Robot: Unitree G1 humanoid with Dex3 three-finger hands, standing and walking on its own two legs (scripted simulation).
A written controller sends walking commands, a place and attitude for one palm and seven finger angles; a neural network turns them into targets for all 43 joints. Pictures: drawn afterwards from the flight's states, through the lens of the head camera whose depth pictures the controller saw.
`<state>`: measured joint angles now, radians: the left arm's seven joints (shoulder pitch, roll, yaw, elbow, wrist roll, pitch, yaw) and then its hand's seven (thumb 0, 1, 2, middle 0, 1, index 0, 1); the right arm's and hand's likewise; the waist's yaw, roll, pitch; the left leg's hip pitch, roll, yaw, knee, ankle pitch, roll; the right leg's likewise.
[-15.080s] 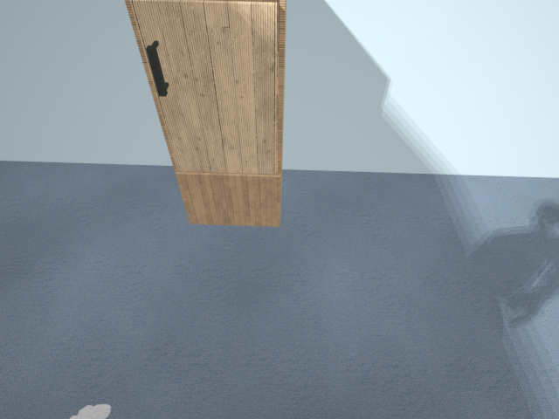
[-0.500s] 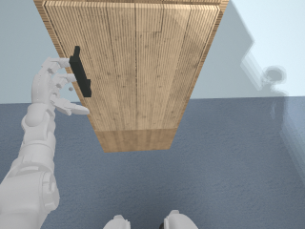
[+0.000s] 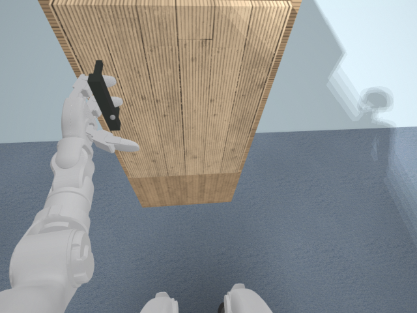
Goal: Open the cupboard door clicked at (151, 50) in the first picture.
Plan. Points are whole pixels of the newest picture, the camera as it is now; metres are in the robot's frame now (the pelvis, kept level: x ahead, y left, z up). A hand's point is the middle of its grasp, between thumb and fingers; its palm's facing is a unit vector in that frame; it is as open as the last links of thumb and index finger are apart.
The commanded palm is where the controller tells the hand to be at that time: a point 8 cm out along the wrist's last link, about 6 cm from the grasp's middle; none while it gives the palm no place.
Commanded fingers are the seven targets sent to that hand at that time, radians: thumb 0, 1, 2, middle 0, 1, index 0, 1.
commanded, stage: slide the fingers in behind the handle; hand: left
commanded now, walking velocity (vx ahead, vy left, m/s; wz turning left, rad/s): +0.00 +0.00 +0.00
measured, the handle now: (107, 97) +0.53 +0.18 +0.07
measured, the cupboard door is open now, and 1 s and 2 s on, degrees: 0 0 20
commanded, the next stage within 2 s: close the thumb around the handle in 0.56 s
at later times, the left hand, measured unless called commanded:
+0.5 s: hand (116, 115) +0.48 +0.16 +0.07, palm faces +0.03 -1.00 -0.01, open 14.0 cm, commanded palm +0.45 +0.21 +0.07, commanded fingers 0.00 -0.50 0.30 -0.30 -1.20 -0.30 -1.20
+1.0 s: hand (115, 118) +0.47 +0.16 +0.07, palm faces +0.04 -1.00 -0.01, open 10.7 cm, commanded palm +0.44 +0.21 +0.07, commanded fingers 0.00 0.51 0.73 -0.37 -1.31 -0.37 -1.31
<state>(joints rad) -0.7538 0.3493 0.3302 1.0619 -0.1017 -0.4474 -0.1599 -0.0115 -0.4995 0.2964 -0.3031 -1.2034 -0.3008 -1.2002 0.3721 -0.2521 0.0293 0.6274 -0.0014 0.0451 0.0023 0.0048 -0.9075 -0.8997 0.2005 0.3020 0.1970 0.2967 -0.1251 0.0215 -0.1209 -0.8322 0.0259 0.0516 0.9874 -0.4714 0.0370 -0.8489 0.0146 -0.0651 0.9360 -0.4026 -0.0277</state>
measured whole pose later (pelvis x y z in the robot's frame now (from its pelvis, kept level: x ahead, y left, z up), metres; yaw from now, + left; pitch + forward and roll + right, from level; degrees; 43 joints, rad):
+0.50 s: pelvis +0.00 +0.00 +0.00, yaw +0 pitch +19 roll -1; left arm -0.79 0.35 0.32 1.09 -0.11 -0.45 -0.15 -0.01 -0.50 0.30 -0.30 -1.20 -0.30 -1.20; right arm 0.37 -0.26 0.02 0.63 0.00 0.03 0.00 0.00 -0.91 -0.90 0.20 0.30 0.20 0.30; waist -0.13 0.02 -0.12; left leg -0.85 0.03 0.04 0.99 -0.47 0.03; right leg -0.87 0.02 -0.07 0.94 -0.41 -0.03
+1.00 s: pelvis +0.00 +0.00 +0.00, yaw +1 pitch +18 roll -2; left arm -0.76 0.33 0.29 1.07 -0.10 -0.45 -0.13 -0.01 -0.01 0.51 -0.34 -1.26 -0.33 -1.25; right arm 0.36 -0.25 0.02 0.64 0.00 0.03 0.00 0.00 -0.91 -0.90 0.20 0.30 0.20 0.30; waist -0.11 0.02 -0.12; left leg -0.83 0.02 0.04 0.99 -0.47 0.03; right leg -0.84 0.01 -0.07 0.94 -0.41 -0.03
